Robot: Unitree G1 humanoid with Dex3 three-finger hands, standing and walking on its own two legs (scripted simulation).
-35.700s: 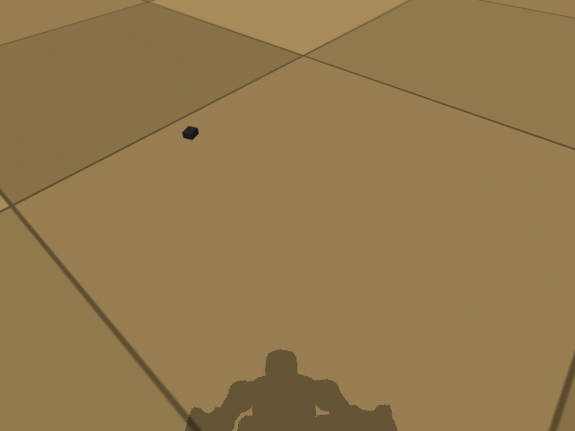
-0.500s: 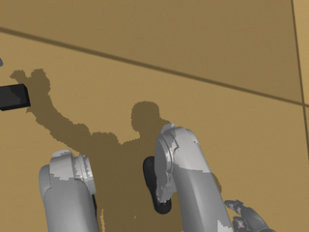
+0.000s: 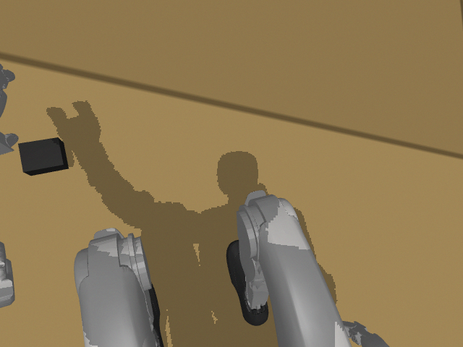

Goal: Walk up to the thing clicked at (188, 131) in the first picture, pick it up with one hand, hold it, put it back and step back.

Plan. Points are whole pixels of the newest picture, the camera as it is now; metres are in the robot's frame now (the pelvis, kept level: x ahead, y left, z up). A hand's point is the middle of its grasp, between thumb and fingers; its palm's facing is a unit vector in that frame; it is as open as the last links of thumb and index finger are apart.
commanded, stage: home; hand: left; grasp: from above
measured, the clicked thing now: (44, 156) +0.50 +0.30 -0.33
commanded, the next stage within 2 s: none
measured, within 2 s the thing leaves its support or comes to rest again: neither
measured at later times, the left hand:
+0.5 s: hand out of the picture +0.31 +0.25 +0.08, palm faces -0.08 -0.84 -0.53, open 7.4 cm
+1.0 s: hand out of the picture +0.23 +0.21 +0.28, palm faces +0.21 -0.96 -0.21, open 7.4 cm
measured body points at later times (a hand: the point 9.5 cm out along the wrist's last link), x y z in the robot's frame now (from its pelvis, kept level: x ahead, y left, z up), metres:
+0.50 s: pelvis +0.01 +0.00 +0.18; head +0.15 +0.05 +0.61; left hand +0.31 +0.30 +0.11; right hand +0.23 -0.23 +0.09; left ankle +0.07 +0.12 -0.32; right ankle +0.11 -0.13 -0.32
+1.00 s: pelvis +0.07 +0.00 +0.34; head +0.10 +0.02 +0.79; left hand +0.22 +0.26 +0.30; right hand +0.24 -0.23 +0.27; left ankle +0.07 +0.12 -0.32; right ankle +0.11 -0.13 -0.32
